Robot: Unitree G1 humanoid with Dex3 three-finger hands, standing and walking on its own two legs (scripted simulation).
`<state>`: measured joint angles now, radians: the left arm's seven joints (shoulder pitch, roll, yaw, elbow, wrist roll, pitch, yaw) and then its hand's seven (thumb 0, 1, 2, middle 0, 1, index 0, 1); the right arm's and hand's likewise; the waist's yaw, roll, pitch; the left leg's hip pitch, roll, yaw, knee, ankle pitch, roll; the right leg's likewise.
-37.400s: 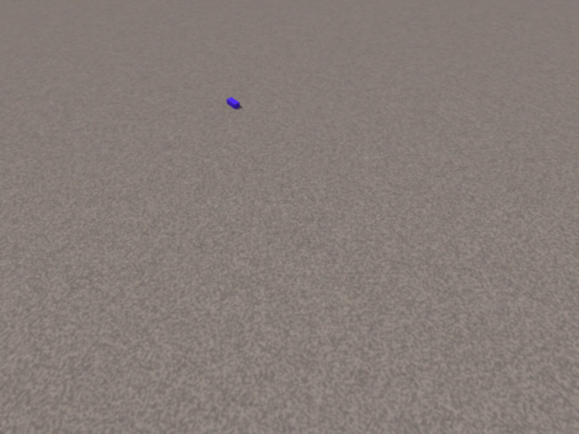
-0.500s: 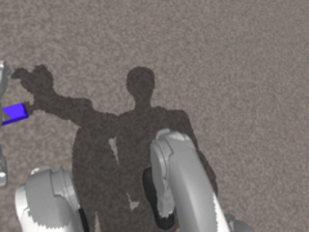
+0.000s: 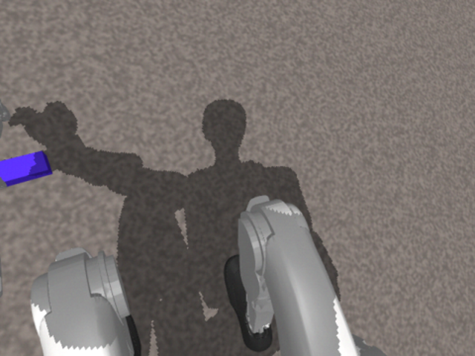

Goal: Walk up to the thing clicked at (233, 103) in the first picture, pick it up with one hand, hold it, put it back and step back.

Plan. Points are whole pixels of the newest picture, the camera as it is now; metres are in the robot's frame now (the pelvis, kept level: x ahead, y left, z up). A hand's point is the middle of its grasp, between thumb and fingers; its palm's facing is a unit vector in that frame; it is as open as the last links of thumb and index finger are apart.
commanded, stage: close in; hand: left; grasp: from above
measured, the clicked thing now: (20, 169) +0.49 +0.28 -0.30
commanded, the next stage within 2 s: rest palm in 0.16 s
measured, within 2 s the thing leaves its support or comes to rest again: neither
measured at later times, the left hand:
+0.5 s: hand (7, 165) +0.48 +0.27 -0.21, palm faces -0.48 -0.11 -0.87, open 12.2 cm
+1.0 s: hand (14, 168) +0.48 +0.28 -0.26, palm faces -0.45 -0.14 -0.88, open 12.0 cm
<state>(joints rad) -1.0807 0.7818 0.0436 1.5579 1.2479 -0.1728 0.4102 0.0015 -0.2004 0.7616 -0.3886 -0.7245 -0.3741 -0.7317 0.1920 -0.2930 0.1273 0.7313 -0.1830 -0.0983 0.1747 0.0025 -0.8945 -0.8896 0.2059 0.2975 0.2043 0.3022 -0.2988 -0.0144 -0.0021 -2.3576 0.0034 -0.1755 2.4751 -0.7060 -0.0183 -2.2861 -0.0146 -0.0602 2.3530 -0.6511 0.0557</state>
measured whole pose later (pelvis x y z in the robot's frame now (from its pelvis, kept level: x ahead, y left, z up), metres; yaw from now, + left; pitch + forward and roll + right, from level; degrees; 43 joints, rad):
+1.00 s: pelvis +0.00 +0.01 -0.01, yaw -5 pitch +30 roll -14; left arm -1.14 0.97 0.15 1.78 1.30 -0.16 0.61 0.00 -0.14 0.67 -0.42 -0.62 -0.40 -0.63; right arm 0.13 -0.34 0.25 0.68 -0.28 -0.23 0.28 0.00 -0.90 -0.90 0.20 0.30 0.20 0.30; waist -0.41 -0.10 0.16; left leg -2.36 0.01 -0.25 2.57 -0.76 0.00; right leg -2.26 0.01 -0.11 2.38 -0.66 0.08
